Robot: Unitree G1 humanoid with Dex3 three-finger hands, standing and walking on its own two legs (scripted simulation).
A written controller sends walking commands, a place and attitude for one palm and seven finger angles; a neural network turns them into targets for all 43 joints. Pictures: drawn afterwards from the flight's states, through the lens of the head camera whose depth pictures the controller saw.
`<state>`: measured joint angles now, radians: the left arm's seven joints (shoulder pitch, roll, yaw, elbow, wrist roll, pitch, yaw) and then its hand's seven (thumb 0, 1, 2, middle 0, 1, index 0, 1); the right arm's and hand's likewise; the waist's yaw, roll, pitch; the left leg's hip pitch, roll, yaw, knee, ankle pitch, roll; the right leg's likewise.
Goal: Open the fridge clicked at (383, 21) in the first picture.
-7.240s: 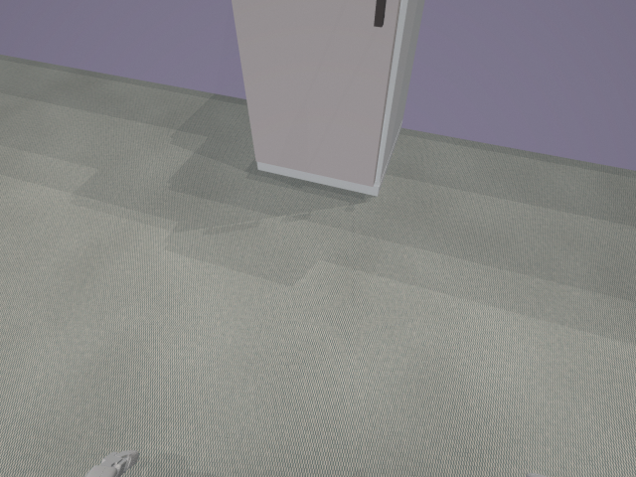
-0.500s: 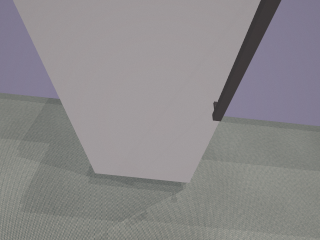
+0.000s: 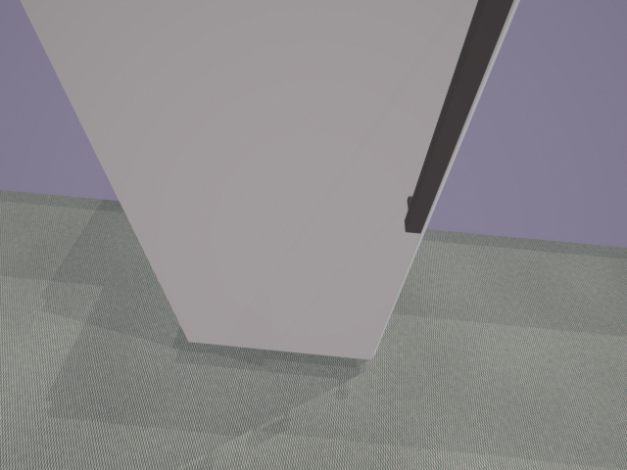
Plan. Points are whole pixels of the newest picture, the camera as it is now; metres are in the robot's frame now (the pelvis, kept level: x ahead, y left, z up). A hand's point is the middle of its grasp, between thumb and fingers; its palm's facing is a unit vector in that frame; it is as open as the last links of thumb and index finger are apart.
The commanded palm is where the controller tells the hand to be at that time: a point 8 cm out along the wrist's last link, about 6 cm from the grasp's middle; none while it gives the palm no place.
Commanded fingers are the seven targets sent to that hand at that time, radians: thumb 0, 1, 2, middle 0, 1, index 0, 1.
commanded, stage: come to a stop and stand still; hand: right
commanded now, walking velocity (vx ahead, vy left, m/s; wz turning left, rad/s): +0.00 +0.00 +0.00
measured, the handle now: (444, 122) +0.51 -0.14 +0.20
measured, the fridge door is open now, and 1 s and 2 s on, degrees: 0 0 0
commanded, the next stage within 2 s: look again from close up in 0.42 s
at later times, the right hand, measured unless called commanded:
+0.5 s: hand out of the picture +0.01 -0.18 -0.17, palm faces +0.03 +0.97 -0.23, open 7.3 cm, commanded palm none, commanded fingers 0.00 -0.90 -0.90 0.20 0.30 0.20 0.30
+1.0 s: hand out of the picture -0.02 -0.17 -0.17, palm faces +0.03 +0.98 -0.19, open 7.4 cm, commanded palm none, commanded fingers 0.00 -0.90 -0.90 0.20 0.30 0.20 0.30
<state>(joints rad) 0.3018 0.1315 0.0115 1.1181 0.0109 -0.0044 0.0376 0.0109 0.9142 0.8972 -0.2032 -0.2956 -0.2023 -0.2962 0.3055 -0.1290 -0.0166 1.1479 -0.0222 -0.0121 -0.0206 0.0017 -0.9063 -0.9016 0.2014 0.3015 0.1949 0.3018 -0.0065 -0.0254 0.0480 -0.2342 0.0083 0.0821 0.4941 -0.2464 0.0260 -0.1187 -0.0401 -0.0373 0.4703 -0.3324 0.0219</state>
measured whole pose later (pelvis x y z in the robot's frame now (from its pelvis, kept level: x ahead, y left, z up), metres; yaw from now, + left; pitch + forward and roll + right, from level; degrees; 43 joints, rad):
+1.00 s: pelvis -0.02 +0.00 +0.00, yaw +0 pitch -2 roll -1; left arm 0.32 0.13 -0.01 1.12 0.01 -0.02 0.03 0.01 0.91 0.90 -0.20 -0.30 -0.20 -0.30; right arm 0.27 -0.15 0.00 1.11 -0.02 -0.01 -0.02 0.00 -0.91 -0.90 0.20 0.30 0.20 0.30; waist 0.00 0.00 0.05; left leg -0.24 0.02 0.08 0.48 -0.21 0.02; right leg -0.12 -0.02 -0.04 0.45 -0.29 0.01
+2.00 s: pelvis +0.06 +0.00 +0.00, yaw +0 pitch +0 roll -1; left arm 0.21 0.14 0.02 1.07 0.01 -0.02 0.07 0.02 0.94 0.90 -0.20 -0.30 -0.20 -0.30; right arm 0.29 -0.12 -0.02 1.09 -0.02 0.01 -0.04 0.00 -0.91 -0.90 0.20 0.30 0.20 0.30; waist -0.02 0.04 0.07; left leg -0.19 0.02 0.08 0.55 -0.36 0.02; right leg -0.19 -0.01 -0.10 0.52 -0.33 -0.02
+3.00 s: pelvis +0.00 +0.00 +0.00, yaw -2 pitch -1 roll +0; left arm 0.32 0.19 0.01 1.04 0.02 -0.02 0.03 0.01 0.91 0.90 -0.20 -0.30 -0.20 -0.30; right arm 0.32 -0.17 0.00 1.06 -0.02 -0.02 -0.02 0.00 -0.90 -0.90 0.21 0.30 0.20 0.30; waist 0.02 -0.02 0.01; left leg -0.21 0.01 0.12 0.49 -0.26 0.03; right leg -0.24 -0.02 -0.06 0.51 -0.25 -0.02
